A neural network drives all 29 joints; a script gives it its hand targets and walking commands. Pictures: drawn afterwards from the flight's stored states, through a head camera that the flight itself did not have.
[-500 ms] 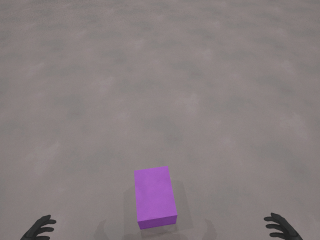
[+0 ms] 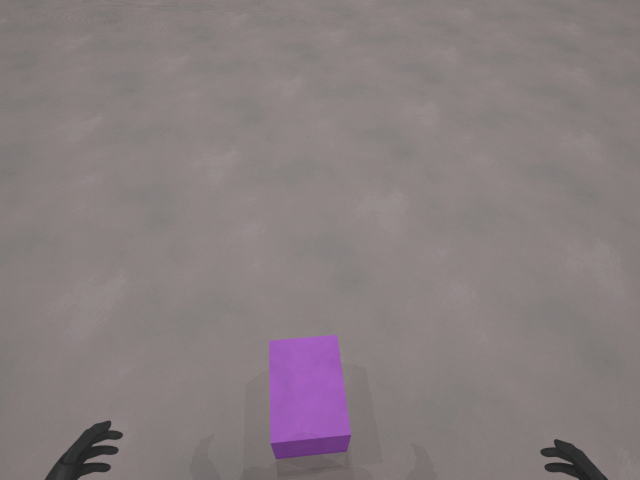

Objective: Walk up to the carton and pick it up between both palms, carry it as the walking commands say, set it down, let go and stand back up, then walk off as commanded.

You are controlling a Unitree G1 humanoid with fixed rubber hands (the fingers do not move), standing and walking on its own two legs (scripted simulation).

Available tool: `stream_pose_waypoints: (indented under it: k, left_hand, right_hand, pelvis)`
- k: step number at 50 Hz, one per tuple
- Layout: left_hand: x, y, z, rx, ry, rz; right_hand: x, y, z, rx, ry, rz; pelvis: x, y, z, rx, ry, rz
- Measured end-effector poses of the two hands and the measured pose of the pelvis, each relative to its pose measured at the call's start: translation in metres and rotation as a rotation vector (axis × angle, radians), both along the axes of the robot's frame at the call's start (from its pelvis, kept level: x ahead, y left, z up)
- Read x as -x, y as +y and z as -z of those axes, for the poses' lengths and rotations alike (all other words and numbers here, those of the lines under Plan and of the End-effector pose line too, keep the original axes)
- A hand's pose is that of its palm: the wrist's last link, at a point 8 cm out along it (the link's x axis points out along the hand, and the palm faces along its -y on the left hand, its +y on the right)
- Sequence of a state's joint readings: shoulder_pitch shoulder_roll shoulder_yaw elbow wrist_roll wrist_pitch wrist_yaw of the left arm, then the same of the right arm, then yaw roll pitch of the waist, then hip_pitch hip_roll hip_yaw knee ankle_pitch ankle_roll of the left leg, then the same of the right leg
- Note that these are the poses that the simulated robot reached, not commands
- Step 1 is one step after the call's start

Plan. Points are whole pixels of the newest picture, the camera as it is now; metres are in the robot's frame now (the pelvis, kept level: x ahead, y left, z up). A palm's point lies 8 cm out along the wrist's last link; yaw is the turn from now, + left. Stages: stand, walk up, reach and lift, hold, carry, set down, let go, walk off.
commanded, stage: walk up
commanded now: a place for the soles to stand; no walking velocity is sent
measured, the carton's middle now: (307, 395) +0.47 +0.04 -0.68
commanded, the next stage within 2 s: reach and lift in 0.16 s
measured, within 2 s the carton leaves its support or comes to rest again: neither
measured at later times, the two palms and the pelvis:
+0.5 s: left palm out of the picture +0.15 +0.30 -0.11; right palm (496, 453) +0.19 -0.24 -0.12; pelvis -0.01 +0.02 -0.03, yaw +1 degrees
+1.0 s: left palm (154, 403) +0.27 +0.27 -0.16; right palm (443, 384) +0.31 -0.20 -0.18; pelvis -0.05 +0.00 -0.08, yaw +3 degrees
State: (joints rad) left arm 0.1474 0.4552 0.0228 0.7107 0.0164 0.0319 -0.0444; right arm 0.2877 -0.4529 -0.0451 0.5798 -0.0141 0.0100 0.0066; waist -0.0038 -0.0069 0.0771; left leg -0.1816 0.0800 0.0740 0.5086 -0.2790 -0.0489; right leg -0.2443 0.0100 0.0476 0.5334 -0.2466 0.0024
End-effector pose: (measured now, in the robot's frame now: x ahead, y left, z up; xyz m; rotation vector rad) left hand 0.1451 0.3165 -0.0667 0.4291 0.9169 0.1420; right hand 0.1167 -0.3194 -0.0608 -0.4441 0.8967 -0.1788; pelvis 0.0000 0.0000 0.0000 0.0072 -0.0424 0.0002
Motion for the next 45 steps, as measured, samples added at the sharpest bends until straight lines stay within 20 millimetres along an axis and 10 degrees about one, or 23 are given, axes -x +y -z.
stream_pose_waypoints:
  k: [10,21,45]
  left_hand:
    - [0.004,0.002,0.003,0.018,0.016,-0.031]
    - [0.005,-0.022,0.034,0.109,0.098,-0.082]
    - [-0.098,-0.049,0.088,0.200,-0.093,-0.115]
  right_hand:
    - [-0.008,0.010,0.002,-0.005,0.018,-0.014]
    - [-0.050,0.083,0.049,-0.181,0.083,-0.045]
    - [-0.152,0.098,0.104,-0.248,-0.022,-0.028]
  pelvis:
    - [0.000,0.002,0.001,0.005,0.010,-0.019]
    - [0.008,0.015,0.018,-0.005,0.074,-0.004]
    - [0.040,-0.005,0.074,0.013,0.370,-0.055]
